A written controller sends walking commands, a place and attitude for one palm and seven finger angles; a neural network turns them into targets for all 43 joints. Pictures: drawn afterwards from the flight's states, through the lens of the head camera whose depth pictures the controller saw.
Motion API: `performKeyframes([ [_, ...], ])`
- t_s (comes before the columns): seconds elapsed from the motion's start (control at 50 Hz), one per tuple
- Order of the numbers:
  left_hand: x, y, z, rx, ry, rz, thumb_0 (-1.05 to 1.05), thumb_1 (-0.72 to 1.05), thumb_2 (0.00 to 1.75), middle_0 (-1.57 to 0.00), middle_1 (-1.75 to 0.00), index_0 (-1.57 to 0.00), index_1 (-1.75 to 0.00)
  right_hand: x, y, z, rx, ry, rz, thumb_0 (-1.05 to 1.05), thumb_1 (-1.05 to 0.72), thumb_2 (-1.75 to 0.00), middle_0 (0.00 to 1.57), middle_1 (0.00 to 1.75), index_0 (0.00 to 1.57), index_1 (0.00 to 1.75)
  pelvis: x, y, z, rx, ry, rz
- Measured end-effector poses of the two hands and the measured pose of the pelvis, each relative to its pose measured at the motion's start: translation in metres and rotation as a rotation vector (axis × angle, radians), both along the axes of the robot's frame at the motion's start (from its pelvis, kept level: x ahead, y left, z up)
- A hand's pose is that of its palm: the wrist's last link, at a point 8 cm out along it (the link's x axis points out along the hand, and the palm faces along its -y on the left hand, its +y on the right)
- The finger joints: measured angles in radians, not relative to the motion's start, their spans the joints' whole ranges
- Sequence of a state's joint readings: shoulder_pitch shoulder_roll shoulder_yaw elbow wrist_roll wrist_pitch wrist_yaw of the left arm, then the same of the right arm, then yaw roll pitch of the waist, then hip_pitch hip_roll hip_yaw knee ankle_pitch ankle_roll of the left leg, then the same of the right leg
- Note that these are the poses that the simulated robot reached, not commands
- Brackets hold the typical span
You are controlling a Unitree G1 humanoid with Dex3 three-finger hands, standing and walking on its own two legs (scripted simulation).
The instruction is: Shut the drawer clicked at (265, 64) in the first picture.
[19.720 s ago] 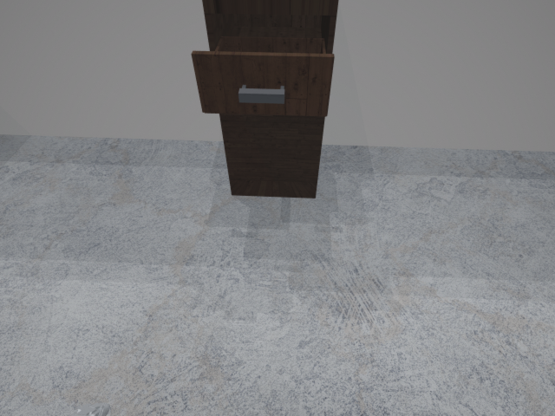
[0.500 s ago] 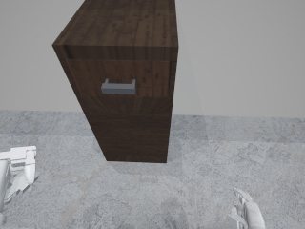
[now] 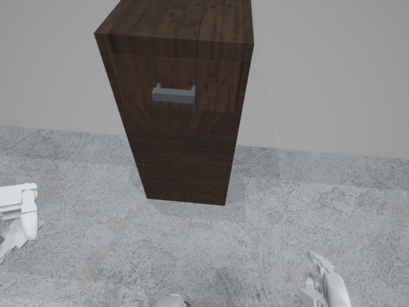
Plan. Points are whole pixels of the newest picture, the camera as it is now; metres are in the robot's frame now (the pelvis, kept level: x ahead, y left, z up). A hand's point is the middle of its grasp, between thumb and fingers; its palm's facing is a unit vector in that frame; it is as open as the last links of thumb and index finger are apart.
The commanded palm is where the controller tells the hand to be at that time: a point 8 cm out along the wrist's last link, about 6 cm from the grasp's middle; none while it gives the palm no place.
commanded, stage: step back with the hand held close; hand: left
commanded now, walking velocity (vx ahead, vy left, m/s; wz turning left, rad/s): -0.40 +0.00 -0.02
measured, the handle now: (175, 91) +0.69 +0.15 +0.00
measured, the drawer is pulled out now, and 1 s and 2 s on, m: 0.00 0.00 0.00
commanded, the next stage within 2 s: stop stepping back and stand still in 0.58 s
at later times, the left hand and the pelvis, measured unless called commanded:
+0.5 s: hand (18, 272) +0.13 +0.22 +0.18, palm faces +0.27 -0.85 -0.46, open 3.2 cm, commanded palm +0.07 +0.28 +0.19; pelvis -0.07 +0.00 +0.00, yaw -1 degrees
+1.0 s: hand out of the picture +0.04 +0.27 +0.18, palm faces +0.27 -0.85 -0.45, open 3.2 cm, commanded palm +0.01 +0.32 +0.19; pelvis -0.14 +0.05 +0.00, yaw -3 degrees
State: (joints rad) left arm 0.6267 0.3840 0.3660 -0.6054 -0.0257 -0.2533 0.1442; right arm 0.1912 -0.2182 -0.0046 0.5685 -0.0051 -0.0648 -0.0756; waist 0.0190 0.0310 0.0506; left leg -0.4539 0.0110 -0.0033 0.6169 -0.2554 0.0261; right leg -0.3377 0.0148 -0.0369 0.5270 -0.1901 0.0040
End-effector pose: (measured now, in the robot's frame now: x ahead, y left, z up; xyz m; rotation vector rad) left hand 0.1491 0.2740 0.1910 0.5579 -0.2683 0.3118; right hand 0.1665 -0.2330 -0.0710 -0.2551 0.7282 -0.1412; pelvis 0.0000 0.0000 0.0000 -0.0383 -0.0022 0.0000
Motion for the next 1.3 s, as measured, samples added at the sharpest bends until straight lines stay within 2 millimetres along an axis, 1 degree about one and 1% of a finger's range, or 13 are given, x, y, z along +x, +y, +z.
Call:
performKeyframes([
  [0.18,-0.004,0.013,0.003,0.016,-0.068,-0.054,0.02,0.88,0.89,-1.41,-1.60,-1.40,-1.60,-0.038,-0.002,0.004,-0.047,0.020,-0.065,0.02,-0.90,-0.90,0.20,0.30,0.20,0.30,-0.021,0.010,-0.001,-0.039,-0.004,0.016],
  [0.26,-0.019,0.017,0.010,0.049,-0.062,-0.042,0.02,0.88,0.89,-1.41,-1.60,-1.40,-1.60,-0.049,0.003,0.009,-0.027,0.021,-0.038,0.02,-0.90,-0.90,0.20,0.30,0.20,0.30,-0.029,0.004,0.004,-0.049,0.041,0.035],
  [0.34,-0.039,0.006,0.006,0.051,-0.037,-0.057,0.02,0.89,0.89,-1.41,-1.60,-1.40,-1.60,-0.052,0.005,0.002,-0.006,0.016,0.012,0.02,-0.90,-0.90,0.20,0.30,0.20,0.30,-0.043,-0.004,-0.002,-0.002,0.088,-0.008],
  [0.48,-0.053,-0.008,0.003,0.003,-0.059,-0.139,0.02,0.88,0.89,-1.41,-1.60,-1.40,-1.60,-0.070,0.003,-0.003,0.002,0.027,-0.020,0.02,-0.90,-0.90,0.20,0.30,0.20,0.30,-0.066,-0.002,-0.002,-0.032,0.012,-0.020],
  [0.6,-0.070,0.006,0.005,0.009,-0.084,-0.139,0.02,0.88,0.89,-1.41,-1.60,-1.40,-1.60,-0.089,-0.001,0.009,-0.019,-0.039,-0.053,0.02,-0.90,-0.90,0.20,0.30,0.20,0.30,-0.081,0.005,-0.004,-0.036,-0.010,-0.009],
  [0.68,-0.082,0.020,0.003,-0.014,-0.104,-0.116,0.02,0.88,0.89,-1.41,-1.60,-1.40,-1.60,-0.104,-0.001,0.011,-0.059,-0.021,-0.075,0.01,-0.90,-0.90,0.20,0.30,0.20,0.30,-0.079,0.018,-0.004,-0.034,-0.011,-0.017],
  [0.82,-0.088,0.041,-0.003,-0.043,-0.055,-0.090,0.02,0.88,0.89,-1.41,-1.60,-1.40,-1.60,-0.128,0.026,0.019,-0.057,0.002,-0.038,0.02,-0.90,-0.90,0.20,0.30,0.20,0.30,-0.112,0.031,0.007,-0.045,0.008,-0.022],
  [0.9,-0.114,0.035,0.004,-0.004,-0.007,-0.116,0.02,0.89,0.89,-1.41,-1.60,-1.40,-1.60,-0.141,0.042,0.023,-0.012,-0.028,-0.006,0.02,-0.90,-0.90,0.20,0.30,0.20,0.30,-0.130,0.032,0.007,-0.017,0.031,-0.029],
  [0.98,-0.138,0.035,0.006,-0.005,-0.011,-0.136,0.02,0.88,0.89,-1.41,-1.60,-1.40,-1.60,-0.158,0.047,0.011,-0.012,-0.004,-0.029,0.01,-0.90,-0.90,0.20,0.30,0.20,0.31,-0.141,0.043,0.001,-0.017,0.004,-0.057],
  [1.06,-0.136,0.061,-0.008,-0.080,-0.074,-0.045,0.01,0.88,0.89,-1.41,-1.60,-1.41,-1.60,-0.176,0.051,0.001,-0.038,0.027,-0.076,0.01,-0.90,-0.90,0.20,0.30,0.20,0.31,-0.137,0.056,-0.005,-0.020,0.001,-0.050],
  [1.12,-0.125,0.076,-0.018,-0.132,-0.071,0.011,0.01,0.88,0.89,-1.41,-1.60,-1.41,-1.60,-0.188,0.058,0.001,-0.035,0.030,-0.082,0.02,-0.90,-0.90,0.20,0.30,0.20,0.30,-0.145,0.062,-0.002,0.006,-0.021,-0.044],
  [1.18,-0.122,0.073,-0.011,-0.128,-0.041,-0.013,0.02,0.89,0.89,-1.41,-1.60,-1.40,-1.60,-0.199,0.070,0.011,0.001,0.022,-0.070,0.02,-0.90,-0.90,0.20,0.30,0.20,0.30,-0.151,0.063,0.009,0.008,-0.022,-0.047],
  [1.3,-0.137,0.051,0.009,-0.049,0.040,-0.116,0.02,0.89,0.89,-1.41,-1.60,-1.40,-1.60,-0.205,0.077,0.021,0.037,0.023,-0.062,0.02,-0.90,-0.90,0.20,0.30,0.20,0.31,-0.151,0.061,0.022,-0.012,0.009,-0.063],
])
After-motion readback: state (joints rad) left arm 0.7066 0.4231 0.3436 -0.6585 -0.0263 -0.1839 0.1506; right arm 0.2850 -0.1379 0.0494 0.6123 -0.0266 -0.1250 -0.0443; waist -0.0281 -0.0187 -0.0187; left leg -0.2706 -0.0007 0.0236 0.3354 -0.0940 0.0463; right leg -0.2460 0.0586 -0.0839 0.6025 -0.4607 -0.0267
